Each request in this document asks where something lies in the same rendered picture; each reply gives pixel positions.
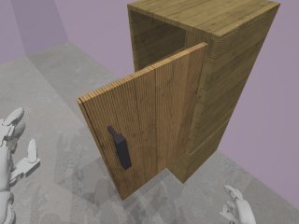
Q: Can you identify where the left robot hand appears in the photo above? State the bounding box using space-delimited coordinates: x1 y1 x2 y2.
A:
0 107 40 191

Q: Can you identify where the cupboard door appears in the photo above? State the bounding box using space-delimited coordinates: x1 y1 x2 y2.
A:
76 42 208 201

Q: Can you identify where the left robot forearm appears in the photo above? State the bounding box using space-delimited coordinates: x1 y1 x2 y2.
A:
0 190 17 224

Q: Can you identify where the handle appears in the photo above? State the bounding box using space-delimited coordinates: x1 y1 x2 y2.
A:
107 125 132 171

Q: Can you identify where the right robot hand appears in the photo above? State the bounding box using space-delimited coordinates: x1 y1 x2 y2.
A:
220 185 256 224

